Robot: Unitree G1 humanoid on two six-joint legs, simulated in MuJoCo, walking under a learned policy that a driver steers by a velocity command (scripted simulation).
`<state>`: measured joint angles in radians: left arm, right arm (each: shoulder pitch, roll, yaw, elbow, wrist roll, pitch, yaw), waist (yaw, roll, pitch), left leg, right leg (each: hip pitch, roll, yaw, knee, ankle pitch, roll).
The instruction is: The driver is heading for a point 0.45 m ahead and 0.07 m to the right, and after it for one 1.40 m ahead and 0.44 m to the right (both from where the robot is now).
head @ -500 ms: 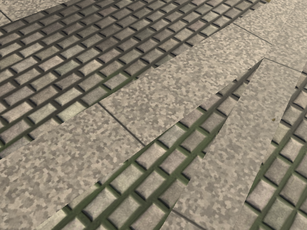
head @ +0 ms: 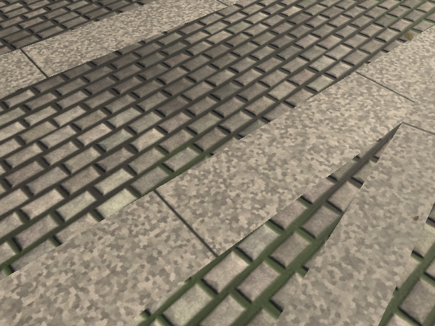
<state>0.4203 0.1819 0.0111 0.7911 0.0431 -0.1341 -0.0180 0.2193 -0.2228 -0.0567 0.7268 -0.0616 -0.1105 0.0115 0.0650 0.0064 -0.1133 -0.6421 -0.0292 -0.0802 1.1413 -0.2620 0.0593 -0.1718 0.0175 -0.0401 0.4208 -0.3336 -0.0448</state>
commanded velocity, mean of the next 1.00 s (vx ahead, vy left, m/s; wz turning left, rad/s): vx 0.48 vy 0.00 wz -0.22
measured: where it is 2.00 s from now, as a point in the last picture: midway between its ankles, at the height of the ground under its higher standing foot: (300, 254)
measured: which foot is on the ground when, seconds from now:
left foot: up 0.00-0.28, down 0.30-0.88, up 0.90-1.00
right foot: down 0.00-0.30, up 0.32-0.84, down 0.86-1.00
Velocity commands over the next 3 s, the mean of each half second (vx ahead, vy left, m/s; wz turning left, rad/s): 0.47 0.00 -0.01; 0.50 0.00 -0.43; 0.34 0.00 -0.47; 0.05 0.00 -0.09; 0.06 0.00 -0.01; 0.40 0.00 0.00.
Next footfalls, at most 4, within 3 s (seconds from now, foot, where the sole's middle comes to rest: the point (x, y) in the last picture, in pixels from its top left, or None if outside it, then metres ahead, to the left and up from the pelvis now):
0.30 left None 0.35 0.10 -0.78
0.86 right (305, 314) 0.61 -0.19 -0.78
1.32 left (276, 226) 0.94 -0.11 -0.78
1.68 right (336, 267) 0.78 -0.30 -0.78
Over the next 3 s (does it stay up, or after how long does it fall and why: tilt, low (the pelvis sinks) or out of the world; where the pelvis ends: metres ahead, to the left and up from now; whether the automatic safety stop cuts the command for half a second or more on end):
stays up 1.02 -0.32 -0.02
